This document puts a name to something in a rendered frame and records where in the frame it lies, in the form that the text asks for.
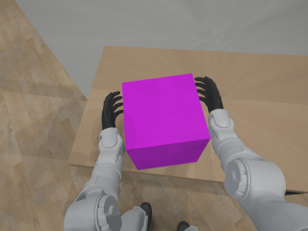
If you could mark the table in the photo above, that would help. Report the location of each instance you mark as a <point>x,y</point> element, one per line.
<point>266,96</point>

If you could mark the robot left upper arm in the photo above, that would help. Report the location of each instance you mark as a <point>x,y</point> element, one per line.
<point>97,213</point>

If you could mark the robot left foot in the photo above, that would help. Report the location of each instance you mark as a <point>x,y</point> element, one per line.
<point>148,210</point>

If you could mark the robot right upper arm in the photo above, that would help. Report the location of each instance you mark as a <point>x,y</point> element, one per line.
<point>259,187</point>

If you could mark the carton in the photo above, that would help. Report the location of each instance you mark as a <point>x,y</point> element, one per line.
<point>164,124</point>

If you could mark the robot right forearm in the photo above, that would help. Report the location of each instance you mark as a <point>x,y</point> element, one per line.
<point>225,141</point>

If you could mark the left robot hand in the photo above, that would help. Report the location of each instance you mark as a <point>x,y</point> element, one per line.
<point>108,117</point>

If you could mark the right robot hand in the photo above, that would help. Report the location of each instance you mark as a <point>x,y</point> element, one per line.
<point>212,97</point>

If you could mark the robot foot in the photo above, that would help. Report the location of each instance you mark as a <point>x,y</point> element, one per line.
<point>182,226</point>
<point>148,210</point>

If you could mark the robot right foot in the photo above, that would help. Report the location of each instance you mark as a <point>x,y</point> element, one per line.
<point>182,226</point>

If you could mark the robot left forearm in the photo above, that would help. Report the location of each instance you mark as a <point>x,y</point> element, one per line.
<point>107,172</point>

